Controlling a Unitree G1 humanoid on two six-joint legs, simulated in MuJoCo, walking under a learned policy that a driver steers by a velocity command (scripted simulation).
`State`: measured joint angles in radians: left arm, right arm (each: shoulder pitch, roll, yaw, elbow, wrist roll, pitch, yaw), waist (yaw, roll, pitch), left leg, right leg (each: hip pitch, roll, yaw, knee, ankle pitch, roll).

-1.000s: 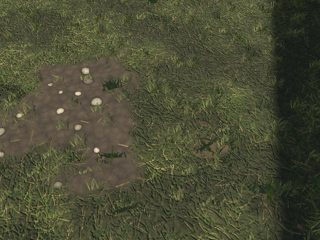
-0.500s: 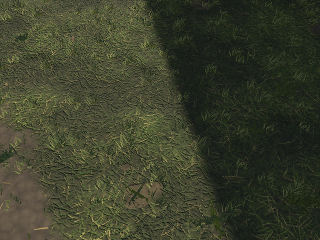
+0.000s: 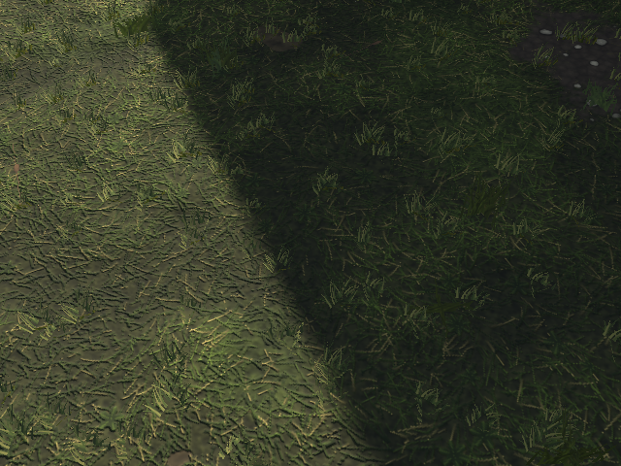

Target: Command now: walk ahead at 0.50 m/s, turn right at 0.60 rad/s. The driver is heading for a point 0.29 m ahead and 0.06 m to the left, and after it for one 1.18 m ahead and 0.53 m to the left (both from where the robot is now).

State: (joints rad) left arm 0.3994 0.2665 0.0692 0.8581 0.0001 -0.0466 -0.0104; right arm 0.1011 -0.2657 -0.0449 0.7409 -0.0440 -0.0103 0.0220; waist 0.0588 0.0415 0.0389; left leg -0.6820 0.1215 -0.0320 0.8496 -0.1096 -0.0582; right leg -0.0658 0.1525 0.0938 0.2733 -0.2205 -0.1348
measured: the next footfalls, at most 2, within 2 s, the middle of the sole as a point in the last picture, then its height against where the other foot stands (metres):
left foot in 0.20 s outside the picture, level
right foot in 0.70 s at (377, 428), level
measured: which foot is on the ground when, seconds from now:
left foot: up 0.00-0.18, down 0.20-0.70, up 0.72-1.00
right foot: down 0.00-0.20, up 0.22-0.68, down 0.70-1.00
